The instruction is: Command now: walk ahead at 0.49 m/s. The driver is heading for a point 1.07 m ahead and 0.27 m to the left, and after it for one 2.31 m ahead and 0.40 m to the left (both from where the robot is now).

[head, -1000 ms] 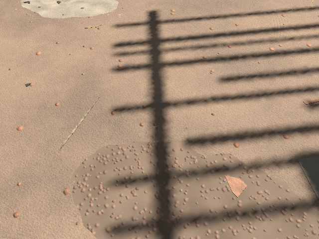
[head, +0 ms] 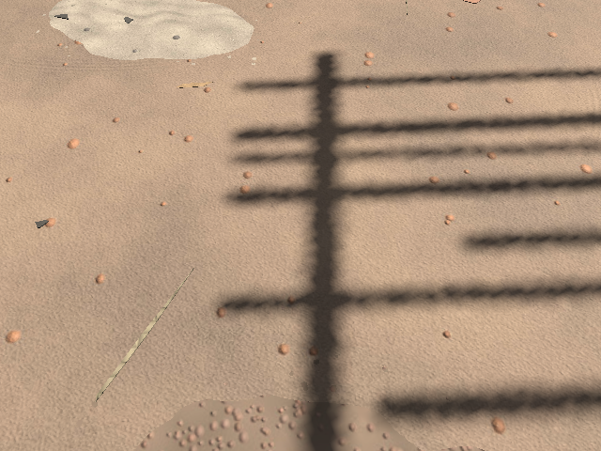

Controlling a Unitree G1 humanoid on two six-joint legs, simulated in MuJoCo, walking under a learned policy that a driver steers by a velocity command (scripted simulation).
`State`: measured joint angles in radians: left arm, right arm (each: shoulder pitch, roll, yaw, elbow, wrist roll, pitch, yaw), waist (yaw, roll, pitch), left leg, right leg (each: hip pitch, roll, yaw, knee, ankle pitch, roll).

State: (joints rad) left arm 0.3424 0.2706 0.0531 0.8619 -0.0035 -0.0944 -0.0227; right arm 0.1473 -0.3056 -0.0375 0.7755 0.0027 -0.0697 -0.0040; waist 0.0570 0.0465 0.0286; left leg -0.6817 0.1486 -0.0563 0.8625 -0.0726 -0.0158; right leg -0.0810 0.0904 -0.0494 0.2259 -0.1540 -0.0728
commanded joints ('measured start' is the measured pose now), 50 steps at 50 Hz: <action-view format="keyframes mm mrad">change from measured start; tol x32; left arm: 1 -44 164 32 -60 -9 -13 12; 50 -160 113 34 -31 22 -32 15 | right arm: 1 -63 -25 3 -64 0 -18 10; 13 323 -214 -69 -8 1 -18 31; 50 139 -35 -45 9 22 40 -7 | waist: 1 -9 -78 42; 13 -168 213 -425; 33 -133 10 55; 40 69 -280 -440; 50 -67 -113 14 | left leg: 1 98 -28 39 -191 178 -8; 10 357 -128 85 -392 2 99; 13 1084 247 -692 -547 -250 343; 20 521 71 -156 -709 69 251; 37 742 65 -22 -422 515 159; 40 24 -194 -62 373 -514 46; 50 15 1 -59 164 -39 19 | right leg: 1 -124 -241 114 -135 141 -145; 10 124 -295 106 221 506 -66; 14 -675 -99 170 1079 -376 32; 34 -572 -162 69 279 154 33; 38 59 -174 89 277 135 -61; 40 512 -516 743 120 -119 -234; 50 -77 -340 34 -116 180 -115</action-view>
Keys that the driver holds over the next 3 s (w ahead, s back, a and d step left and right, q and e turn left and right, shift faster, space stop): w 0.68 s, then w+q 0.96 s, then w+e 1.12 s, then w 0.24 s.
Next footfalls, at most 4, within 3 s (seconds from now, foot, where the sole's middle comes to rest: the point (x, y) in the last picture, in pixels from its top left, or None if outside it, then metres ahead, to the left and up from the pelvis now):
0.22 left None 0.31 0.16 -0.78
0.76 right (367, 400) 0.61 -0.08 -0.78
1.30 left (257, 302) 0.86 0.20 -0.78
1.78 right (288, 204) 1.21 0.15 -0.78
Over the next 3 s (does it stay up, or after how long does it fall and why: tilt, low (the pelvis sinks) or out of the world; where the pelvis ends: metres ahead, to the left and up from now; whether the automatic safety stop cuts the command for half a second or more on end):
stays up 1.62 0.29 0.00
